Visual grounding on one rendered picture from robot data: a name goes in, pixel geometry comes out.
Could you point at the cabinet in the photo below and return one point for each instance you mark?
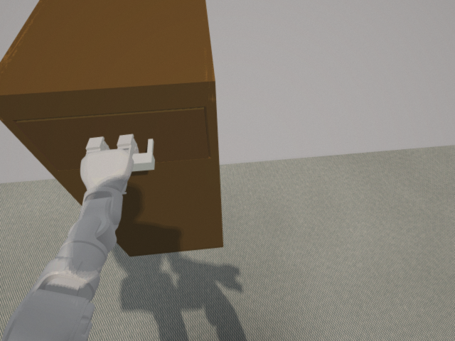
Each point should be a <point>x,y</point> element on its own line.
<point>80,57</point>

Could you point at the robot left upper arm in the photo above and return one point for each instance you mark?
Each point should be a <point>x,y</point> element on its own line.
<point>51,316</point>

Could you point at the left robot hand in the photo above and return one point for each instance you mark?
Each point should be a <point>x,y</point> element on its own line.
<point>104,167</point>

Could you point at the robot left forearm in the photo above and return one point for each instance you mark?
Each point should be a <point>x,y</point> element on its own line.
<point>76,268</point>

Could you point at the handle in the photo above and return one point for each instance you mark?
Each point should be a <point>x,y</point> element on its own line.
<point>144,161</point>

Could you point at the drawer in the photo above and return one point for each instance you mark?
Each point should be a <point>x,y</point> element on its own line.
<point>178,134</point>

